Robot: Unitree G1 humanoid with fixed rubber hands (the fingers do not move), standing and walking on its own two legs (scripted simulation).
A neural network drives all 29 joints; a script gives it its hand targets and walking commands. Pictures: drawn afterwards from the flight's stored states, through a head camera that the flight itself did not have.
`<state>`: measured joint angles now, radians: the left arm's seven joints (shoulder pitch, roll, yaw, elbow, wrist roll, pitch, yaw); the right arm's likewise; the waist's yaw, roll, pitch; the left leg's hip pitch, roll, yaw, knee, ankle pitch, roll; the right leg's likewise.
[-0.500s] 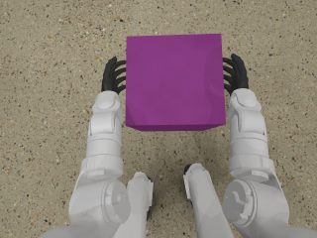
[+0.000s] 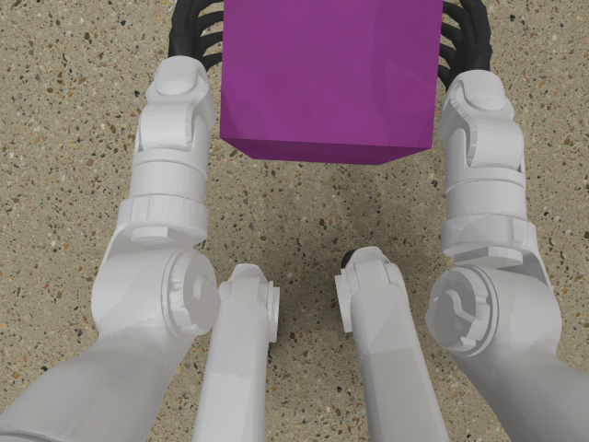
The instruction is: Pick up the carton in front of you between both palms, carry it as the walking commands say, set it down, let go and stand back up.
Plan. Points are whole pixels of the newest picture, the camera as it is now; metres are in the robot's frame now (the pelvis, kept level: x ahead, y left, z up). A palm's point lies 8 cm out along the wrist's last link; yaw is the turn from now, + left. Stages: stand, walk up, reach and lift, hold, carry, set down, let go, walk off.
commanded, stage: set down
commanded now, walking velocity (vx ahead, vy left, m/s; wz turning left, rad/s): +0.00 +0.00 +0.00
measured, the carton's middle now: (323, 78) +0.53 -0.07 -0.20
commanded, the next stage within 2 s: none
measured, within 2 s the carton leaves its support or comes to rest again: rests again in 0.84 s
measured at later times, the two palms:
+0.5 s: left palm (226, 71) +0.58 +0.07 -0.26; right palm (428, 86) +0.52 -0.23 -0.26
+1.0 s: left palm (226, 78) +0.58 +0.07 -0.28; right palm (423, 98) +0.51 -0.23 -0.28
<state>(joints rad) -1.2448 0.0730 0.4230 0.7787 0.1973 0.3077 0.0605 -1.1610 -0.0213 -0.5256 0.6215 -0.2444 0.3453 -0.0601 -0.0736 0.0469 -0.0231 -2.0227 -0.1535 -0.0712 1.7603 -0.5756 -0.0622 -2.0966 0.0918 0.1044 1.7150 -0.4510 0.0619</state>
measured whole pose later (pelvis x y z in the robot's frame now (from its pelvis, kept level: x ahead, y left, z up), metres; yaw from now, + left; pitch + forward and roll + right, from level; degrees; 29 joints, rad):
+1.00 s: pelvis -0.01 +0.01 -0.11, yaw +0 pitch +37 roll -2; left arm -1.65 0.29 0.12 1.12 -0.01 0.23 0.12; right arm -1.43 -0.21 -0.48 0.87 -0.08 0.26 -0.02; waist -0.13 0.04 0.43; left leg -2.17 -0.18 -0.05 2.20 -0.67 -0.04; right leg -2.21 0.03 0.05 2.13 -0.56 0.07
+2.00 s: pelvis -0.01 +0.00 -0.12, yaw -1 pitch +35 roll -2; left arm -1.70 0.49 -0.07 1.11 -0.20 0.17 0.08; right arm -1.55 -0.37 -0.29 1.06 0.18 0.12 -0.10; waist -0.12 0.00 0.47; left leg -2.17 -0.08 -0.03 2.24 -0.67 -0.02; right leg -2.23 0.00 -0.01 2.15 -0.53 0.01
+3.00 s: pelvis +0.02 +0.00 +0.14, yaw -1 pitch +47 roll +1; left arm -1.40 0.36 0.26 1.00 0.08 0.25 -0.01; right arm -1.21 -0.23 -0.43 0.79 -0.04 0.24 -0.02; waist -0.12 0.04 0.01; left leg -1.62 -0.07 -0.05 1.18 -0.38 -0.02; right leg -1.67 0.02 0.03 1.13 -0.28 0.01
